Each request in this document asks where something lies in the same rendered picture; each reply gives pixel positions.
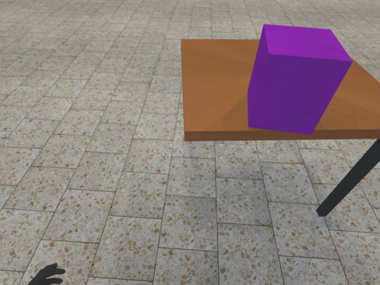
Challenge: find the table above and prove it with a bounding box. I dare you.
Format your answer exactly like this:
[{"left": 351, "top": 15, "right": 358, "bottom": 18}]
[{"left": 181, "top": 39, "right": 380, "bottom": 217}]

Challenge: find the left robot hand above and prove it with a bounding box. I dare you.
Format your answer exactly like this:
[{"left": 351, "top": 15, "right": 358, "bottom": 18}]
[{"left": 28, "top": 263, "right": 65, "bottom": 285}]

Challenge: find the carton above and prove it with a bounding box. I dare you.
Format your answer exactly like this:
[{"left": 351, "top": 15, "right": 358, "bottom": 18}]
[{"left": 248, "top": 24, "right": 353, "bottom": 135}]

